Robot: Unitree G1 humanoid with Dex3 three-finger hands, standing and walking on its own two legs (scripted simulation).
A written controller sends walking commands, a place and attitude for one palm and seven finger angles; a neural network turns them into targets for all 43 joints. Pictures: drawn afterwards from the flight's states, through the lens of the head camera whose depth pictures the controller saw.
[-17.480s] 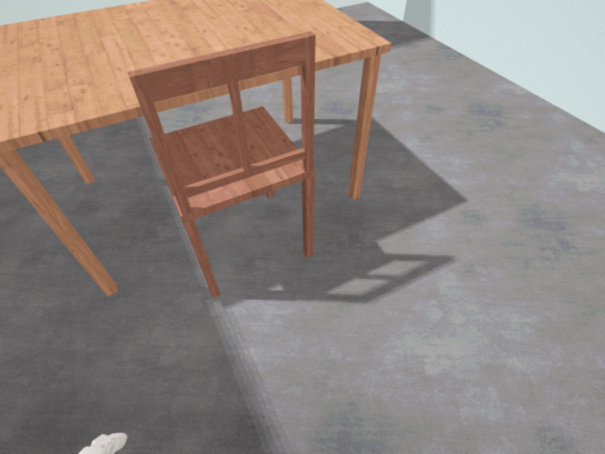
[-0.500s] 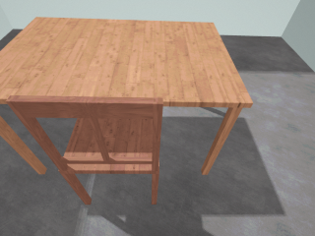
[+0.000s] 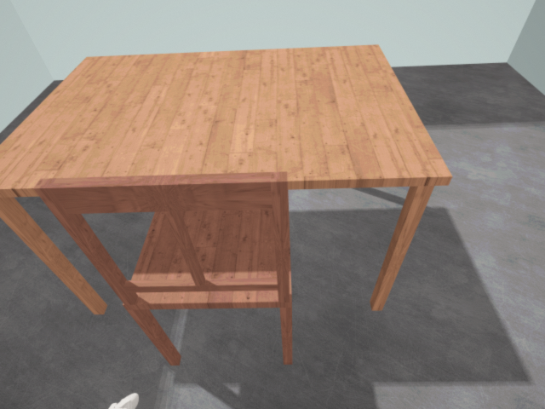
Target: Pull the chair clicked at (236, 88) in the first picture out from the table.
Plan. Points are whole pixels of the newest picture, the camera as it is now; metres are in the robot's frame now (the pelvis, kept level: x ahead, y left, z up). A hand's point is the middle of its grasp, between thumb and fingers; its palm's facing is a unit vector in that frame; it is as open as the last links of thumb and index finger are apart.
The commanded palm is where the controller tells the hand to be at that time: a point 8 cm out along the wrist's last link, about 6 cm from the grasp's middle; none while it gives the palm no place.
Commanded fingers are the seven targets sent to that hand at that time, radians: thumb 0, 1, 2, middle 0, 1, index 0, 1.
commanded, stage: raise the hand toward the chair's back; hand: left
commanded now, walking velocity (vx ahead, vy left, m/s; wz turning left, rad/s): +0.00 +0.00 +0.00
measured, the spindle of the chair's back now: (187, 249) +0.45 +0.21 -0.08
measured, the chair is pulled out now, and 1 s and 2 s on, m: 0.00 0.00 0.00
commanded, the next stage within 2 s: aim the fingers beside a spindle in 1.94 s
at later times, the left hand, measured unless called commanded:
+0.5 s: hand (163, 402) +0.15 +0.16 -0.03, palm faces +0.11 -0.99 -0.06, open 11.3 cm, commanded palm +0.14 +0.21 -0.05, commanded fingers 0.00 0.11 0.56 -0.12 -0.18 -0.12 -0.18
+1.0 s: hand (170, 378) +0.19 +0.17 -0.05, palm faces -0.05 -1.00 -0.05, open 15.5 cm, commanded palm +0.17 +0.24 -0.04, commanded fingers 0.00 -0.48 0.31 -0.06 -0.08 -0.06 -0.08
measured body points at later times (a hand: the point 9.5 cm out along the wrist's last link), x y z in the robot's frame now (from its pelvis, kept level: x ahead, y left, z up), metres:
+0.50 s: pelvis -0.03 -0.02 -0.10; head +0.05 -0.01 +0.34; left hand +0.14 +0.22 -0.03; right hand +0.23 -0.21 -0.16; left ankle -0.01 +0.10 -0.73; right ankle +0.00 -0.10 -0.73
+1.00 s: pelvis -0.03 +0.00 -0.09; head +0.05 +0.01 +0.36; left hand +0.19 +0.22 -0.05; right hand +0.15 -0.26 -0.16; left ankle -0.01 +0.10 -0.73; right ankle +0.00 -0.10 -0.73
